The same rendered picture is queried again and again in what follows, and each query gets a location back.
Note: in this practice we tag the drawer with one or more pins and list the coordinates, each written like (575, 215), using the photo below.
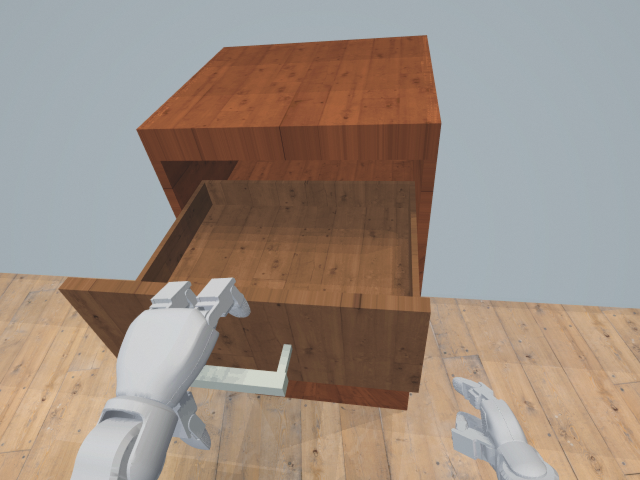
(329, 267)

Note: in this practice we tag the left robot hand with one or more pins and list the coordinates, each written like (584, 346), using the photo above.
(166, 347)

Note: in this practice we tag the left robot forearm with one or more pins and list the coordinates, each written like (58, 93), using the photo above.
(129, 442)

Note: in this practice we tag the right robot hand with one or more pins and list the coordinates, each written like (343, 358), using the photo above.
(479, 438)

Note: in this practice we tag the handle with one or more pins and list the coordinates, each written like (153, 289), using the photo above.
(247, 380)

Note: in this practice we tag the right robot forearm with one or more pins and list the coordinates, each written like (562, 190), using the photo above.
(517, 460)

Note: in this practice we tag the cabinet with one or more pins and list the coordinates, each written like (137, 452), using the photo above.
(345, 110)

